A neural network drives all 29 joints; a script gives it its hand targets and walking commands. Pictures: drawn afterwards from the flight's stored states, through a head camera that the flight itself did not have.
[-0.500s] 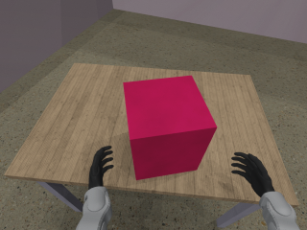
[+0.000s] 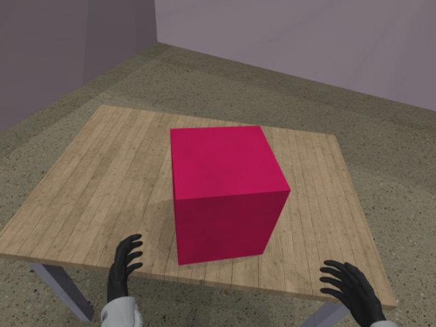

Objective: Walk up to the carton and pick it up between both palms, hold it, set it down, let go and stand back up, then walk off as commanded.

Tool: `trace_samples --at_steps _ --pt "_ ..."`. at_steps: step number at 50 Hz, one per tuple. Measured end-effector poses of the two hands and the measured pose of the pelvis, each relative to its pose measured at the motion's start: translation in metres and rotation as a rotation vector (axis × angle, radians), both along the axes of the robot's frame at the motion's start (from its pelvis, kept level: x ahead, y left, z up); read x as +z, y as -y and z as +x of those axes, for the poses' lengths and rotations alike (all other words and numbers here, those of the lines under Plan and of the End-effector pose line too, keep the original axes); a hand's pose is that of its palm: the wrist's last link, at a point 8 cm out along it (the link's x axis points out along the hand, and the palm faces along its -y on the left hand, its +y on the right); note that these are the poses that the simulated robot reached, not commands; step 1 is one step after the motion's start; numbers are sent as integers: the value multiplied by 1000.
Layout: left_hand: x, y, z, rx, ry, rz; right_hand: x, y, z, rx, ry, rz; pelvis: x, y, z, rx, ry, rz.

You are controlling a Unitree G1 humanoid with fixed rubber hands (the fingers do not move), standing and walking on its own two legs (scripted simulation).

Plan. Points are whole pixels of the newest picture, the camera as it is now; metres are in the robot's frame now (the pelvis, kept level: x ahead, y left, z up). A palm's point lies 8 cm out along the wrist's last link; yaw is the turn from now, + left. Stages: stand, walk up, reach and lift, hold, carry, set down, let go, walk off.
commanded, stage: set down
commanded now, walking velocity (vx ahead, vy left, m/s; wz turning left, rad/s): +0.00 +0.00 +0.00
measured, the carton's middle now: (219, 195) +0.42 +0.04 -0.01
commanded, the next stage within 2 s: let go in 1.92 s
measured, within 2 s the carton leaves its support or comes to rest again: neither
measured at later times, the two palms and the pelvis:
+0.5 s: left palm (118, 297) +0.18 +0.20 -0.03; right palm (366, 325) +0.18 -0.24 -0.01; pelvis +0.01 +0.02 +0.00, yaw -1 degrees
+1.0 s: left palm (99, 295) +0.17 +0.23 -0.03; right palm out of the picture +0.18 -0.21 -0.05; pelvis +0.03 +0.05 +0.01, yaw -1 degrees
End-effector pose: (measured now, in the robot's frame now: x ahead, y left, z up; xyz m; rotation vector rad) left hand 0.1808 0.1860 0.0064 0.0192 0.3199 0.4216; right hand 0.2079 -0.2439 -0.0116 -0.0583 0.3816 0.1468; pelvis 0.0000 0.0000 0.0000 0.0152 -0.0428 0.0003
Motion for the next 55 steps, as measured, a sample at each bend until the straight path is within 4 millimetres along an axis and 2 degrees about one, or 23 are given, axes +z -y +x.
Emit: trace_samples --at_steps 5,13,19,25,29,33,39,42,49,55 --pt "-8 -5 -7 -39 -89 10 -8 -6 -6 -51 2 41 -1 -4 0 11 12 5" --pt "16 -10 8 -45 -23 18 -5 1 -8 -71 6 20 1 -15 4 -6 17 7" --pt "-11 -2 5 -104 -146 -37 -9 7 -19 -82 -81 -34 4 -19 8 -4 24 2" --pt "-33 -9 -6 -104 -204 -60 -2 -3 -24 -70 -108 -73 5 -21 9 -12 6 -4" --pt "-33 -22 -6 -86 -174 -35 0 -16 -22 -57 -112 -70 6 -23 10 -11 -4 -11" --pt "-29 -33 -2 -98 -154 -17 -6 -28 -17 -66 -128 -57 6 -29 13 -1 -6 -19" --pt "-30 -36 0 -164 -214 1 -16 -37 -13 -114 -116 -10 7 -43 23 1 -5 -30" --pt "-26 -39 0 -165 -225 6 -23 -38 -14 -130 -119 1 7 -49 28 -7 -3 -31" --pt "-34 -43 -6 -172 -302 6 -40 -33 -25 -132 -189 -30 8 -55 32 -19 15 -31" --pt "-48 -41 -11 -184 -333 -33 -36 -28 -30 -121 -207 -82 9 -47 27 -22 7 -25"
